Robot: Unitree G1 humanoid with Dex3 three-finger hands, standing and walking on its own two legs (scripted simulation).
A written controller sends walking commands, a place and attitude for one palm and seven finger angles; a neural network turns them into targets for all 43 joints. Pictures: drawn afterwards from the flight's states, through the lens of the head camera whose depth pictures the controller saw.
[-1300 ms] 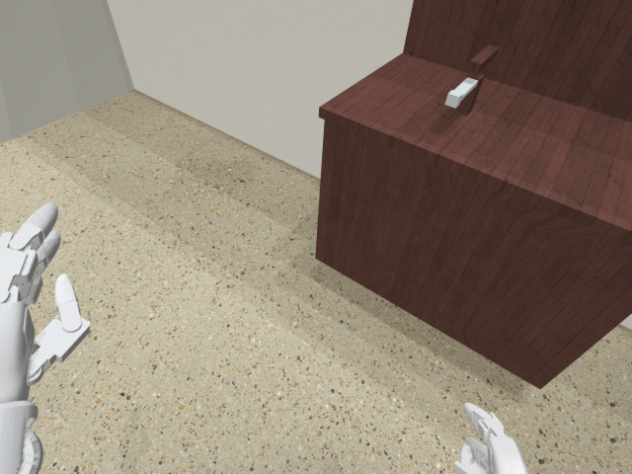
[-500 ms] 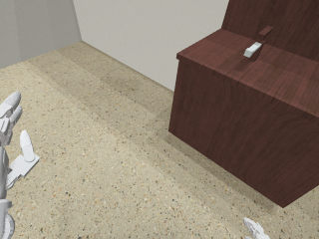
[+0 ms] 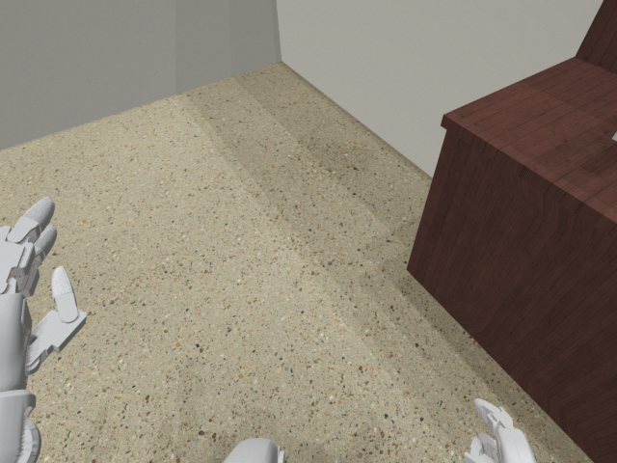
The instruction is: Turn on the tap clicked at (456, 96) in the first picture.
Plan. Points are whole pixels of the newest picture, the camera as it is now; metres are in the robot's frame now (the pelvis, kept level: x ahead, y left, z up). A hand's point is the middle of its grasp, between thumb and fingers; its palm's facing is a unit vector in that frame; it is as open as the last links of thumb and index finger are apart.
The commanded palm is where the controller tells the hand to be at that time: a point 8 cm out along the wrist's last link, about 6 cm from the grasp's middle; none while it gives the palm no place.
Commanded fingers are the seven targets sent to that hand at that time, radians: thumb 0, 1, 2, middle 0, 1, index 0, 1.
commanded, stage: walk to a spot facing it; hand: left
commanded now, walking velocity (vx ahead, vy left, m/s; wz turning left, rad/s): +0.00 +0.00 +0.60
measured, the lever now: out of the picture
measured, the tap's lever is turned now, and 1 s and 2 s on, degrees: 0 0 0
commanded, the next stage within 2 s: none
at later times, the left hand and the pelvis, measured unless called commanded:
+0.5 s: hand (16, 318) +0.20 +0.26 +0.19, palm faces +0.55 -0.69 -0.47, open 7.4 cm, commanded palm +0.13 +0.30 +0.18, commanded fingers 0.00 0.90 0.90 -0.20 -0.30 -0.20 -0.30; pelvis +0.06 -0.01 +0.00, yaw +17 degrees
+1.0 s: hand out of the picture +0.08 +0.25 +0.19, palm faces +0.81 -0.46 -0.37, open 7.4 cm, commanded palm +0.01 +0.26 +0.18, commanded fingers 0.00 0.90 0.90 -0.20 -0.30 -0.20 -0.30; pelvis +0.04 -0.07 -0.01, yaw +34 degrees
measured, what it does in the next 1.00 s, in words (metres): steps on the spot, turning left: left foot, then right foot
